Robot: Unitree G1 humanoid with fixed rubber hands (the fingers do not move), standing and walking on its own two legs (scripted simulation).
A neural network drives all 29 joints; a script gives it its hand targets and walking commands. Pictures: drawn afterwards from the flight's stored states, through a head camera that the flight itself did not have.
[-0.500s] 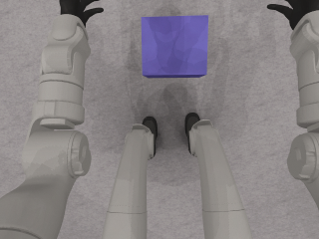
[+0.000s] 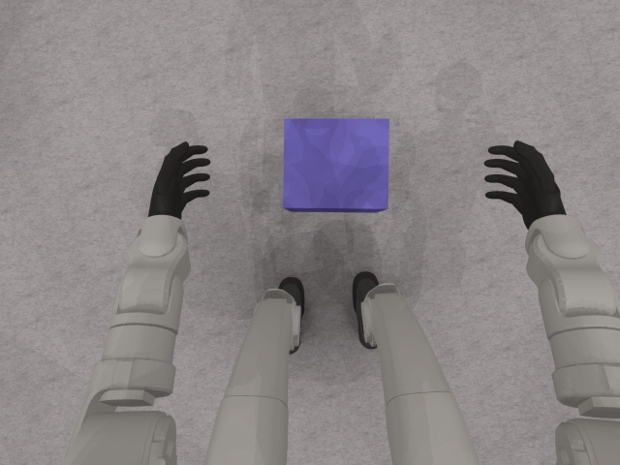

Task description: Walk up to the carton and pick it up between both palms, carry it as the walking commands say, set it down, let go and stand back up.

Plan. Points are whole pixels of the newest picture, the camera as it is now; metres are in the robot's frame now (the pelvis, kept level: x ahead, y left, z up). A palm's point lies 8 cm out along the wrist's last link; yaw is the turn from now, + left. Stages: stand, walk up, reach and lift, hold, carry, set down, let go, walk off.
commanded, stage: let go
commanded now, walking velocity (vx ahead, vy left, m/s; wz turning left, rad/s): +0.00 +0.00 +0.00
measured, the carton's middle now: (334, 170) +0.49 -0.02 -0.62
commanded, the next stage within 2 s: stand in 1.00 s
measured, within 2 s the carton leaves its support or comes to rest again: neither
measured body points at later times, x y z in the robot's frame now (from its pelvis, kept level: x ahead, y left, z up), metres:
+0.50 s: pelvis +0.07 +0.01 +0.06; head +0.13 +0.01 +0.51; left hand +0.25 +0.23 -0.03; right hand +0.24 -0.22 -0.03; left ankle +0.07 +0.12 -0.67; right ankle +0.08 -0.10 -0.67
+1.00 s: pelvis +0.08 +0.01 +0.06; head +0.08 +0.01 +0.51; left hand +0.25 +0.24 -0.02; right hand +0.24 -0.23 -0.02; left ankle +0.07 +0.12 -0.67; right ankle +0.08 -0.10 -0.67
